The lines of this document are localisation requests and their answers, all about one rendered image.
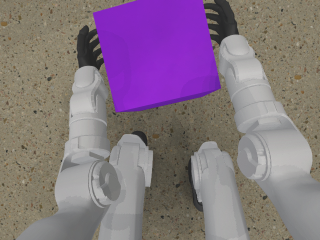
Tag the robot right upper arm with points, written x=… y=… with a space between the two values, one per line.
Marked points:
x=280 y=161

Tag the robot left hand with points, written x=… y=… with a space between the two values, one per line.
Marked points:
x=85 y=54

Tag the left robot foot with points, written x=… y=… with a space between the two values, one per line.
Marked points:
x=141 y=135

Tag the robot right forearm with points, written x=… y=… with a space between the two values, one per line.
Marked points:
x=250 y=92

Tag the robot right hand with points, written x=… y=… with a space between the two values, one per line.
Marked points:
x=225 y=18

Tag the robot left upper arm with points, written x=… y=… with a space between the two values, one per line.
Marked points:
x=83 y=194

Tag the carton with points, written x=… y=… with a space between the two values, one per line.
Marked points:
x=156 y=53

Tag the robot left forearm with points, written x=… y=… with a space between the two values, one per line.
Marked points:
x=87 y=120

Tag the right robot shin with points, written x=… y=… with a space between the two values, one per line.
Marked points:
x=227 y=159

